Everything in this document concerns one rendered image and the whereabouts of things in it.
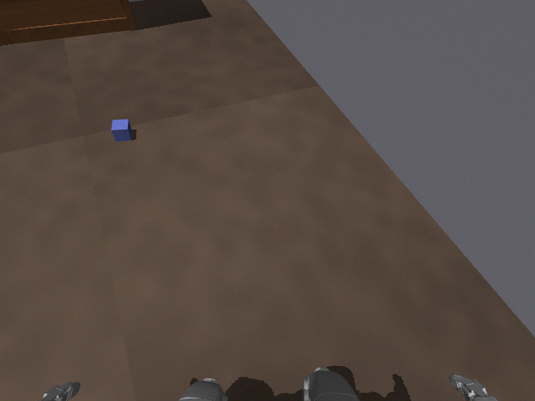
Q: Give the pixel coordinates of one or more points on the bookshelf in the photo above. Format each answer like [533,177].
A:
[23,21]

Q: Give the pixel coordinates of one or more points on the left robot hand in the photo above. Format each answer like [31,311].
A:
[62,393]

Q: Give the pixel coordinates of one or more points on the right robot hand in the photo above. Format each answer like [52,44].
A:
[472,390]

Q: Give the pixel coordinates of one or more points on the cube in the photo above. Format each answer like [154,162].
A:
[121,130]

